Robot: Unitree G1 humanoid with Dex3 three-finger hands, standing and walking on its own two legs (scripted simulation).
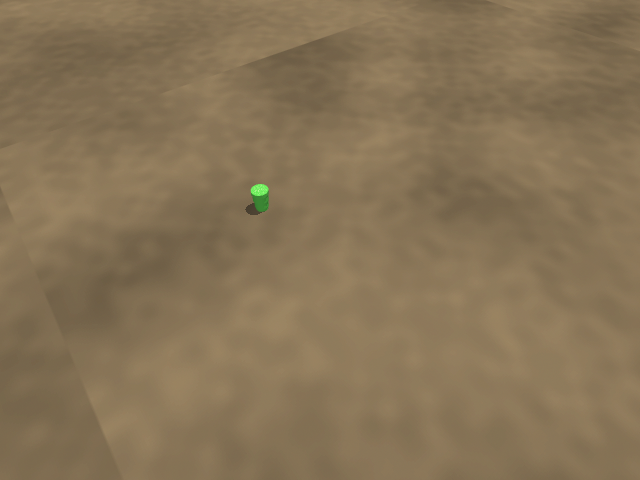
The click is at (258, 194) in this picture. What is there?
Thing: tapered cup
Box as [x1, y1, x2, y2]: [251, 184, 268, 211]
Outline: 257,184 251,188 251,194 257,210 263,211 267,208 268,205 268,190 265,185
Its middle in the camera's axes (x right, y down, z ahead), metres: -0.26 -0.19 +1.74
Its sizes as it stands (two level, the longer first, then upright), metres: 0.078 0.078 0.108
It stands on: the floor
